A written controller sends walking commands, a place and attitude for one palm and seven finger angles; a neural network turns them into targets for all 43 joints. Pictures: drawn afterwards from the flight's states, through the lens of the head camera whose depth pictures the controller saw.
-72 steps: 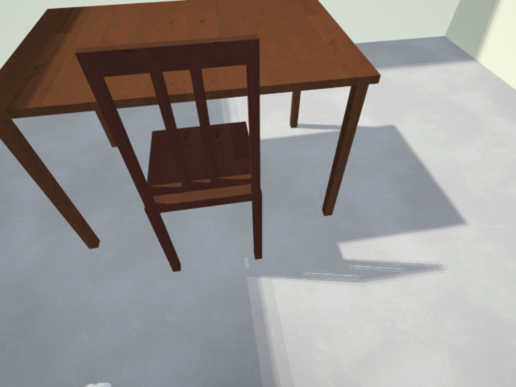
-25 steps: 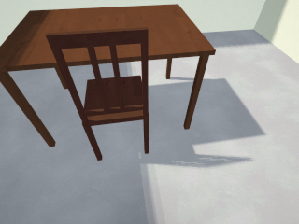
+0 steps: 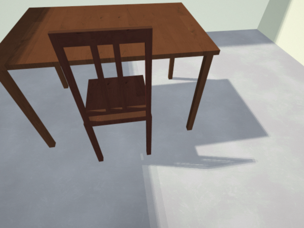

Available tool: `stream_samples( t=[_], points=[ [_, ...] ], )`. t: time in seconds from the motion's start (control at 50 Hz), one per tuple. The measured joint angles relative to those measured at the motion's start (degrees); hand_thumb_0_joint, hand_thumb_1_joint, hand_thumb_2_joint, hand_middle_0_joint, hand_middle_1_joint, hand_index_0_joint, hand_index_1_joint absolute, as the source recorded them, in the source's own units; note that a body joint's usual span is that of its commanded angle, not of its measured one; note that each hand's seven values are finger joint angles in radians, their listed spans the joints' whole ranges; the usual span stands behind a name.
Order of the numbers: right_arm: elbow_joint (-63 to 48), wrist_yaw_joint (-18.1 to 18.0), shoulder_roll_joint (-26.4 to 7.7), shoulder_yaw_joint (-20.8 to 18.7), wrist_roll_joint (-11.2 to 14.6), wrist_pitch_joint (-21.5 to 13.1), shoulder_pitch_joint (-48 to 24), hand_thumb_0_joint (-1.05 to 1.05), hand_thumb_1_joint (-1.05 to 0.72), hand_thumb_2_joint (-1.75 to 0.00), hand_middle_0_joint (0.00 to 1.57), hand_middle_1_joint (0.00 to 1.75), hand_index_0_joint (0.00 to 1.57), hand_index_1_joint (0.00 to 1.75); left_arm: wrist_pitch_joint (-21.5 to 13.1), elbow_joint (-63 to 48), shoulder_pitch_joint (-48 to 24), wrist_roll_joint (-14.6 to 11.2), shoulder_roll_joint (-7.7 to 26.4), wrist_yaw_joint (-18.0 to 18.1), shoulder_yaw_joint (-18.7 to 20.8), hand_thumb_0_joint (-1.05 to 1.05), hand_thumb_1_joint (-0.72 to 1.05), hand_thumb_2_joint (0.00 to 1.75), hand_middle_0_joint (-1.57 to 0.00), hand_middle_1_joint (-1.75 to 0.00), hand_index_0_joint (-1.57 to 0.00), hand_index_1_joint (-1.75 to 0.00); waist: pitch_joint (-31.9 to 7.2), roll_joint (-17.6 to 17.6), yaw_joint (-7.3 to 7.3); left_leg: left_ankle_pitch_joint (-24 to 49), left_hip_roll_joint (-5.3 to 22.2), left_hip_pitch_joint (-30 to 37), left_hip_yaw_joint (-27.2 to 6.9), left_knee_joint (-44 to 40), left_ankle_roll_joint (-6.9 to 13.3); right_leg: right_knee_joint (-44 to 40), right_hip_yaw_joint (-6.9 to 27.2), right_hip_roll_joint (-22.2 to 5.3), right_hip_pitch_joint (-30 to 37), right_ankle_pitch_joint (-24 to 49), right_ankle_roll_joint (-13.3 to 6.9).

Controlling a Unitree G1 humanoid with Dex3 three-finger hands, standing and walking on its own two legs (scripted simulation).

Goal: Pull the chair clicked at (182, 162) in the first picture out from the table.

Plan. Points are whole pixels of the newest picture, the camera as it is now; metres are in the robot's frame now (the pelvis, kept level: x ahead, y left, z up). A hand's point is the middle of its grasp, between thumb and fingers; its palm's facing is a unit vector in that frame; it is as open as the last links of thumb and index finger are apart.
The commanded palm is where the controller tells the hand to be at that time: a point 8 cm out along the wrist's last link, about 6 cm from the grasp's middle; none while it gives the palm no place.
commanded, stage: turn to face it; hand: left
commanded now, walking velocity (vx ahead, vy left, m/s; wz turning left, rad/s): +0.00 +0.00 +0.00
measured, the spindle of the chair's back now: (102, 82) +0.72 +0.28 -0.07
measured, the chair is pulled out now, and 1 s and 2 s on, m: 0.00 0.00 0.00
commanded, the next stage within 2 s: take the last steps up to it in 0.68 s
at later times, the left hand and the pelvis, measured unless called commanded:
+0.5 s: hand out of the picture +0.00 +0.20 -0.18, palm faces +0.10 -0.97 -0.23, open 7.4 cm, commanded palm none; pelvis -0.01 +0.01 -0.01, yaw +4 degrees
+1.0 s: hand out of the picture -0.02 +0.20 -0.18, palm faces +0.16 -0.96 -0.24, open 7.4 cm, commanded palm none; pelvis +0.00 +0.00 -0.01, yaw +8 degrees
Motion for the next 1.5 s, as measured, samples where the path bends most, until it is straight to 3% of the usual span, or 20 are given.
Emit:
stream_samples(
  t=[0.2, 0.48, 0.84, 0.94, 1.0, 1.08, 1.16, 1.22, 1.3, 1.36, 1.4, 1.44, 1.5],
  points=[
    [-0.08, -0.13, 0.69, 0.01, 0.06, 0.00, 0.63, 0.00, -0.90, -0.90, 0.20, 0.30, 0.20, 0.30, 0.17, 0.04, 0.25, 0.00, -0.61, 0.29, 0.07, 0.00, 0.91, 0.90, -0.20, -0.30, -0.20, -0.30, -0.16, 0.02, -0.17, -0.02, -0.48, -0.32, -0.26, 0.35, 0.30, 0.43, -0.27, -0.49, -0.18, -0.23, 0.35],
    [-3.01, 0.34, 2.81, -0.92, -0.12, 1.65, 1.35, 0.00, -0.90, -0.90, 0.20, 0.30, 0.20, 0.30, 1.45, -3.20, 0.38, 0.19, -2.37, 0.58, 1.61, 0.00, 0.91, 0.90, -0.20, -0.30, -0.20, -0.30, 0.81, 0.37, 0.13, -2.53, -2.01, -6.28, -3.29, 8.29, 0.71, 7.57, -3.31, -1.96, -4.46, -3.65, 0.64],
    [-7.67, 0.61, 1.72, -1.64, -0.76, 2.12, 0.37, 0.00, -0.90, -0.90, 0.20, 0.30, 0.20, 0.30, 2.39, -5.44, 1.30, 0.56, -1.06, 0.38, 2.84, 0.00, 0.91, 0.90, -0.20, -0.30, -0.20, -0.30, 0.62, -0.25, 0.80, -3.55, -3.95, -10.84, -6.13, 13.18, 1.39, 11.75, -6.17, -3.71, -7.36, -5.88, 1.19],
    [-7.47, 0.44, 2.69, -1.44, -0.91, 1.14, 1.91, 0.00, -0.90, -0.90, 0.20, 0.30, 0.20, 0.30, 1.59, -4.65, 2.75, 1.27, -0.19, -0.54, 2.69, 0.00, 0.91, 0.90, -0.20, -0.30, -0.20, -0.30, -1.22, -0.78, 0.48, -3.61, -3.91, -9.18, -6.37, 10.95, 1.89, 13.98, -3.83, -1.43, -6.96, -12.03, 0.23],
    [-6.79, 0.31, 2.76, -1.66, -0.74, 0.81, 3.36, 0.00, -0.90, -0.90, 0.20, 0.30, 0.20, 0.30, 0.23, -4.32, 3.89, 1.31, -0.68, -1.08, 2.60, 0.00, 0.91, 0.90, -0.19, -0.30, -0.20, -0.30, -1.83, 0.11, 0.43, -5.22, -3.59, -8.96, -7.28, 11.81, 1.90, 9.49, -4.06, -0.04, -4.37, -8.02, -0.82],
    [-4.53, 0.91, 2.47, -2.30, -0.94, 1.29, 4.87, 0.00, -0.90, -0.90, 0.20, 0.30, 0.20, 0.30, -2.17, -3.80, 7.21, 1.08, -2.26, -0.67, 2.42, 0.00, 0.91, 0.90, -0.19, -0.30, -0.20, -0.30, -2.33, 0.79, 1.36, -11.39, -1.86, -14.19, -2.73, 26.92, 2.81, 5.91, -5.97, 0.10, -0.18, -7.21, -2.34],
    [-4.15, 1.56, 1.95, -3.15, -1.01, 1.11, 3.59, 0.01, -0.90, -0.90, 0.20, 0.30, 0.20, 0.30, -2.91, -1.45, 11.54, 1.09, -4.42, -0.32, 1.81, 0.00, 0.91, 0.90, -0.20, -0.30, -0.20, -0.30, -1.45, 1.01, 1.24, -7.27, 0.96, -19.93, 1.65, 35.82, 2.08, 0.09, -6.65, -0.28, 4.98, -6.28, -2.01],
    [-4.54, 1.85, 2.23, -3.44, -0.83, 0.96, 1.56, 0.01, -0.91, -0.90, 0.20, 0.30, 0.20, 0.30, -2.93, 0.56, 14.11, 1.21, -5.83, -0.11, 1.38, 0.00, 0.91, 0.90, -0.20, -0.30, -0.20, -0.30, -0.24, 0.68, 1.26, -4.72, 2.65, -22.14, 3.72, 33.24, 1.82, -2.92, -7.03, -0.58, 7.96, -6.26, -1.59],
    [-5.21, 2.13, 3.27, -3.14, -0.63, 0.14, -1.77, 0.01, -0.91, -0.90, 0.20, 0.30, 0.20, 0.30, -2.65, 2.75, 16.40, 1.23, -6.98, -0.04, 1.24, 0.00, 0.91, 0.90, -0.20, -0.30, -0.20, -0.30, 1.83, -0.27, 2.27, -2.90, 2.77, -20.55, 5.82, 22.12, 2.90, -3.56, -7.06, -1.13, 10.77, -8.21, -0.54],
    [-6.28, 1.69, 3.92, -2.62, -0.92, -1.93, -3.16, 0.00, -0.91, -0.90, 0.20, 0.30, 0.20, 0.30, -2.30, 3.98, 18.45, 0.72, -7.67, -0.34, 1.46, 0.00, 0.91, 0.90, -0.20, -0.30, -0.20, -0.30, 2.48, -0.43, 2.51, 0.58, 1.95, -14.88, 6.82, 12.10, 4.93, 6.32, -6.45, -1.56, 8.55, -13.57, -0.20],
    [-6.63, 0.98, 5.10, -2.63, -0.90, -3.10, -3.74, 0.00, -0.91, -0.90, 0.20, 0.30, 0.20, 0.30, -1.17, 4.49, 17.66, 0.56, -7.31, -0.78, 1.71, 0.00, 0.91, 0.90, -0.20, -0.30, -0.20, -0.30, 3.05, -1.92, 2.19, -0.65, 1.70, -14.67, 7.91, 14.94, 4.62, 24.94, -4.15, -2.26, 1.02, -15.80, -1.36],
    [-6.55, 0.32, 6.13, -2.76, -0.49, -3.52, -3.14, 0.00, -0.91, -0.90, 0.20, 0.30, 0.20, 0.30, -0.38, 4.24, 15.56, 0.85, -6.50, -1.08, 2.29, 0.00, 0.91, 0.90, -0.20, -0.30, -0.20, -0.30, 2.94, -3.28, 2.20, -1.83, 1.27, -12.56, 9.16, 14.24, 4.02, 39.15, -2.78, -2.78, -6.77, -13.02, -2.04],
    [-6.05, -0.84, 5.60, -3.72, -0.26, -3.98, -1.41, -0.02, -0.94, -0.90, 0.20, 0.30, 0.20, 0.30, -0.09, 2.13, 11.47, 1.34, -5.48, -1.57, 3.27, 0.01, 0.91, 0.90, -0.20, -0.30, -0.20, -0.30, 1.87, -3.55, 1.93, -0.66, 0.61, -8.58, 9.71, 9.20, 3.19, 43.70, -3.25, -4.47, -15.16, -7.66, -1.74]
  ],
)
